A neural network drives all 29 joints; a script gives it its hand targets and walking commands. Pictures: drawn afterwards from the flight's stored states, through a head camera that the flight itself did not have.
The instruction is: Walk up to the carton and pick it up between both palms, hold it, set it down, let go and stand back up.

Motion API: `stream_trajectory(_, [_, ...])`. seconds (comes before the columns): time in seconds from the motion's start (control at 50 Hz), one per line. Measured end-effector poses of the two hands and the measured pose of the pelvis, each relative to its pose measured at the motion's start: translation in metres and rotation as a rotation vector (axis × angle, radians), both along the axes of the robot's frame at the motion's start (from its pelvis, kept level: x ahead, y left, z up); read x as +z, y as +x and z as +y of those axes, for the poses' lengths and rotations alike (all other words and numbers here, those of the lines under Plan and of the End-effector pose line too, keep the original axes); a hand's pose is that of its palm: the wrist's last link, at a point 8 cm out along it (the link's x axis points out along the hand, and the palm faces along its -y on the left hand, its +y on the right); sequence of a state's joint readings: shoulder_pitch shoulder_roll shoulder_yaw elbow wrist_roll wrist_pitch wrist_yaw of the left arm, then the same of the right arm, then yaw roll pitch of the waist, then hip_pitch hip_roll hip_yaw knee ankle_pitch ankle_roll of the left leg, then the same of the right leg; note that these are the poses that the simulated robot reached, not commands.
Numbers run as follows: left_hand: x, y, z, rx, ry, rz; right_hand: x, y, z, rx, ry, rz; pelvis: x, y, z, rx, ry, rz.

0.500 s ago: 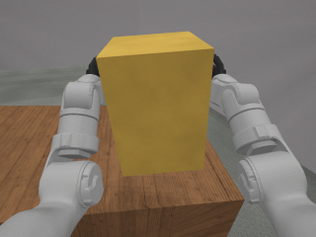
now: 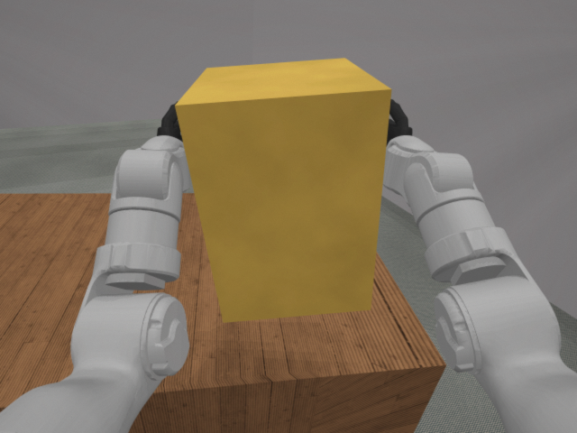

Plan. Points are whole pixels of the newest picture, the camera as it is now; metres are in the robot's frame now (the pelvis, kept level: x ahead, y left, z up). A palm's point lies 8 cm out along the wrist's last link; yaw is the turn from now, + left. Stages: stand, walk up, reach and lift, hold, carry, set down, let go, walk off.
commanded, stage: hold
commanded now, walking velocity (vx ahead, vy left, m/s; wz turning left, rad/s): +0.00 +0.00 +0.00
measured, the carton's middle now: (286, 185) +0.37 +0.00 +0.27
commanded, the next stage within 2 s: none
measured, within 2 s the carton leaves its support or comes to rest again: neither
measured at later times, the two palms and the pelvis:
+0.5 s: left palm (172, 153) +0.37 +0.15 +0.30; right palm (395, 152) +0.37 -0.14 +0.32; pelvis +0.00 +0.00 +0.00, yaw +0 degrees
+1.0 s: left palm (173, 153) +0.37 +0.15 +0.30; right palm (396, 152) +0.37 -0.14 +0.32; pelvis +0.00 +0.00 +0.00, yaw +0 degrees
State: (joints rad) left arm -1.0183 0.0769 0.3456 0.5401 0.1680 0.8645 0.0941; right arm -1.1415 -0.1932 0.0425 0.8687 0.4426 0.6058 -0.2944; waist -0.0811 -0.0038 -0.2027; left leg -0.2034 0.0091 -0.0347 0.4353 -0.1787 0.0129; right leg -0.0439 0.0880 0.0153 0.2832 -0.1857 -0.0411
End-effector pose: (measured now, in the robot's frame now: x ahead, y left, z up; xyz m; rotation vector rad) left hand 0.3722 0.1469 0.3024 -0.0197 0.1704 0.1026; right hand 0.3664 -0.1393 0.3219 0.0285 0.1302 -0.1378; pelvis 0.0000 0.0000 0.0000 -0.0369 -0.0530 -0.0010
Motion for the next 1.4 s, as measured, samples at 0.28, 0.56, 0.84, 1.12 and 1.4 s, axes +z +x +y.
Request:
stream_trajectory(0.28, [-0.0002, 0.0011, -0.0004, -0.002, 0.005, 0.003, 0.0003, 0.0007, -0.0004, -0.002, 0.005, 0.004, -0.0001, -0.0003, 0.0009, 0.000, -0.001, 0.006])
stream_trajectory(0.56, [0.0009, 0.0016, -0.0012, 0.000, 0.005, 0.003, 0.0001, 0.0015, -0.0012, -0.001, 0.004, 0.006, 0.0000, 0.0010, 0.0008, -0.002, -0.001, 0.006])
stream_trajectory(0.84, [0.0008, 0.0010, -0.0013, 0.000, -0.002, 0.000, 0.0001, 0.0005, -0.0013, -0.001, -0.003, 0.005, 0.0000, 0.0015, -0.0001, -0.002, -0.001, 0.001])
stream_trajectory(1.12, [0.0013, 0.0014, -0.0020, -0.003, -0.002, 0.001, 0.0011, 0.0003, -0.0019, -0.004, 0.001, 0.007, 0.0000, 0.0004, 0.0000, -0.003, -0.001, 0.005])
stream_trajectory(1.4, [0.0013, 0.0015, -0.0016, -0.003, 0.000, 0.002, 0.0009, 0.0003, -0.0015, -0.004, -0.001, 0.009, 0.0000, 0.0004, 0.0002, -0.003, -0.001, 0.007])
